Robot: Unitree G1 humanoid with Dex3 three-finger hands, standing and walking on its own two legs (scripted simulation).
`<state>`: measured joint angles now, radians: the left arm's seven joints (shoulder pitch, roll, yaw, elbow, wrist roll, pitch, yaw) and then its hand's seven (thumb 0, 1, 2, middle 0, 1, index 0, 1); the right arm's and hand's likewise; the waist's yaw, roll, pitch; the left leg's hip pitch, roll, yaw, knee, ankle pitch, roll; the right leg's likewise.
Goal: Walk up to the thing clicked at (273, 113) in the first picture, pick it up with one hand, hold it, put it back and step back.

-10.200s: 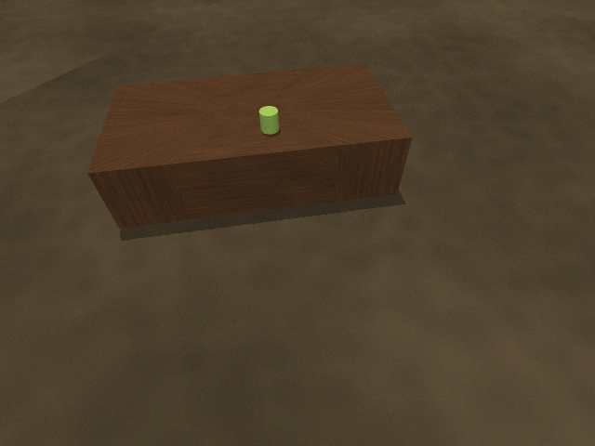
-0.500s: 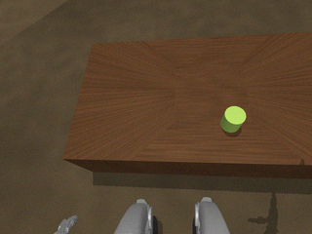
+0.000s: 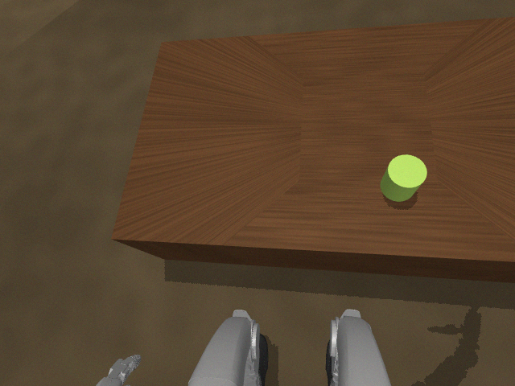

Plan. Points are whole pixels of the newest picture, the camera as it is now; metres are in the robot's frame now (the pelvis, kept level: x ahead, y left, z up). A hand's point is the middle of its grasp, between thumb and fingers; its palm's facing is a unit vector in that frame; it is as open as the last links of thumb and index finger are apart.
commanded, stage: approach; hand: right
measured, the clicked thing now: (402, 179) +0.52 -0.25 -0.29
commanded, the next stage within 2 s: close in in 0.68 s
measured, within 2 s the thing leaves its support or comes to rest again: neither
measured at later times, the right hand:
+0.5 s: hand out of the picture +0.46 -0.38 -0.09, palm faces +0.27 +0.96 +0.02, open 17.5 cm
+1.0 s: hand (431, 179) +0.51 -0.30 -0.27, palm faces +0.25 +0.97 +0.00, open 17.3 cm
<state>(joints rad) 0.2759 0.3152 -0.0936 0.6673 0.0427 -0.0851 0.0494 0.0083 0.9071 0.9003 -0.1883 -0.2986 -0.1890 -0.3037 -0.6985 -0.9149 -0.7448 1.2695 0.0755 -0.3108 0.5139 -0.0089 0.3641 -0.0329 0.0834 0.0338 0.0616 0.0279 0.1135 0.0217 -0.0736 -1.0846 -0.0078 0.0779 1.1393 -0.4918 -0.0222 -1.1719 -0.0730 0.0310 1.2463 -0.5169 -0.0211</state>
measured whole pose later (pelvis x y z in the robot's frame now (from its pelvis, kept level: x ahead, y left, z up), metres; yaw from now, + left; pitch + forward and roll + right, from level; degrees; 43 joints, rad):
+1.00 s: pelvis -0.07 +0.02 -0.29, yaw +7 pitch +34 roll +10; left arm 0.20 0.34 -0.19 0.60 0.11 0.05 -0.04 0.00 0.92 0.89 -0.20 -0.30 -0.20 -0.30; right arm -1.11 -0.98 -0.75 1.23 0.00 -0.41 0.34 -0.01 0.48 -0.03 0.06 0.04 0.04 0.03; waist 0.26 0.03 0.01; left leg -2.11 -0.01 0.13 2.16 -0.65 0.00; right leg -2.21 -0.08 0.14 2.26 -0.65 -0.02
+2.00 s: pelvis -0.07 +0.02 -0.29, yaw +5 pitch +36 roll +7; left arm 0.21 0.33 -0.12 0.61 0.10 0.10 -0.03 0.00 0.88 0.92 -0.21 -0.29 -0.20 -0.31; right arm -1.12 -0.81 -0.63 1.16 0.00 -0.37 0.17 -0.01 0.27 -0.34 0.57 0.45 0.56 0.44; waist 0.24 -0.01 -0.04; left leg -2.13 0.00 0.11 2.18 -0.68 0.01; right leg -2.21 -0.07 0.11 2.25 -0.67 -0.01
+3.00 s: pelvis -0.06 +0.02 -0.22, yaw +3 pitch +37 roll +6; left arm 0.22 0.31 -0.06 0.62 0.05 0.07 0.00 0.00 0.86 0.93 -0.21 -0.29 -0.20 -0.31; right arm -1.05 -0.72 -0.58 1.08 0.03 -0.29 0.13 0.04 0.43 -1.04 0.64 1.04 1.37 1.48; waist 0.20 -0.03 -0.12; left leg -1.94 -0.01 0.08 1.96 -0.66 0.01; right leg -2.01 -0.08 0.08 2.02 -0.66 -0.01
